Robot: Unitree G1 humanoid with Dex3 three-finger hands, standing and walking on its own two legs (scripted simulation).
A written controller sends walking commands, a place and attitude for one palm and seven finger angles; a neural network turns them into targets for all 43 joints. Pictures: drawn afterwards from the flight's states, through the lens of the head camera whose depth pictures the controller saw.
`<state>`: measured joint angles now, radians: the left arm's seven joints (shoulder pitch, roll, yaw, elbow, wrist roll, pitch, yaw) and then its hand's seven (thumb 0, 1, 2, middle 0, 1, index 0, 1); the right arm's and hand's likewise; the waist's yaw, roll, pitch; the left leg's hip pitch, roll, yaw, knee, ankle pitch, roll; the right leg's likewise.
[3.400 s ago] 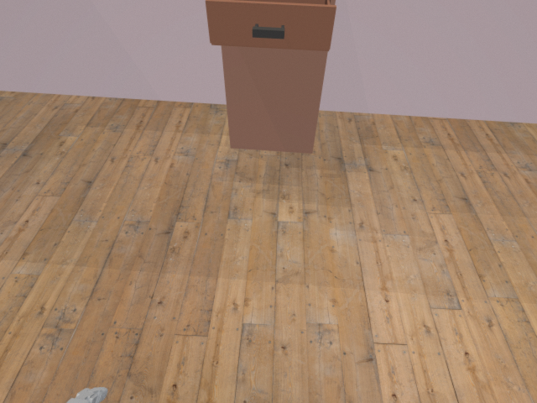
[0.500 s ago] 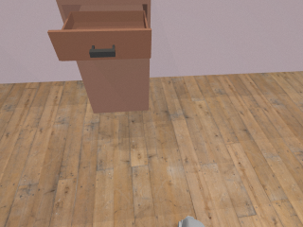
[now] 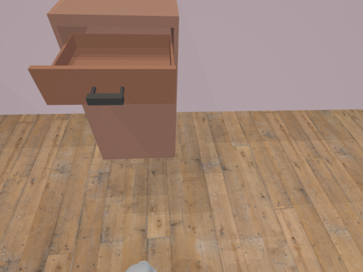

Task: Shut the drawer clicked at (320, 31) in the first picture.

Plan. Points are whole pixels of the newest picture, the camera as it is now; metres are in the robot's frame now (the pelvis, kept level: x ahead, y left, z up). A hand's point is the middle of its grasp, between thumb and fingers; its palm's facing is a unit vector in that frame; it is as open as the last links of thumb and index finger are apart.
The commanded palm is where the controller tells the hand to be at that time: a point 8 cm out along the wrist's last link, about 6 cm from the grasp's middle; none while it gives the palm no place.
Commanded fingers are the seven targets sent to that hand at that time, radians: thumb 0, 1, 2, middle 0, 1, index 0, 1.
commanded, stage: turn to face it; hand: left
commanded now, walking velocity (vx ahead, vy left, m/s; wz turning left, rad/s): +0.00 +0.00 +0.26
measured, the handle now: (106, 94) +0.60 +0.28 +0.03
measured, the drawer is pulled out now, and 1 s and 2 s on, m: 0.30 0.30 0.30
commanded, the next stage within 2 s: take the last steps up to it in 0.08 s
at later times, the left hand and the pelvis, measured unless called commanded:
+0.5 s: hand out of the picture +0.10 +0.19 -0.17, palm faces +0.12 -0.97 -0.22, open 7.4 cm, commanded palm none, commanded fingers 0.00 0.90 0.90 -0.20 -0.30 -0.20 -0.30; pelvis +0.08 +0.01 -0.01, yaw +5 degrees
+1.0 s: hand out of the picture +0.10 +0.19 -0.18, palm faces +0.20 -0.97 -0.14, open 7.4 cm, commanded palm none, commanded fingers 0.00 0.90 0.90 -0.20 -0.30 -0.20 -0.30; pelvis +0.21 +0.06 -0.01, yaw +5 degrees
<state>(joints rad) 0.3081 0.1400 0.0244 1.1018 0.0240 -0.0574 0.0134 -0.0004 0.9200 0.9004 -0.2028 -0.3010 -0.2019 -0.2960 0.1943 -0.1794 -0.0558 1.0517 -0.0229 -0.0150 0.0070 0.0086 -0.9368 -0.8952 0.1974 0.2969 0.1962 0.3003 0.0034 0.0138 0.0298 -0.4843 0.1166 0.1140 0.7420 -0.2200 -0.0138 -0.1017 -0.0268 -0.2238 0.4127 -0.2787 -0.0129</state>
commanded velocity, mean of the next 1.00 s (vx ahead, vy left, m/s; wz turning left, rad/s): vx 0.23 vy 0.00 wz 0.08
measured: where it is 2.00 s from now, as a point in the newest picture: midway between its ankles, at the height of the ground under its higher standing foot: (169, 271)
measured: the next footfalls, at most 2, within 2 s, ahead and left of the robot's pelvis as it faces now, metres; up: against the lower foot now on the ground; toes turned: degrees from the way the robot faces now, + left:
left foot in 0.06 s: +0.15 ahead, +0.11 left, +0.00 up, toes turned +10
right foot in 0.48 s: +0.13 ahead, -0.10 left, +0.00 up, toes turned -1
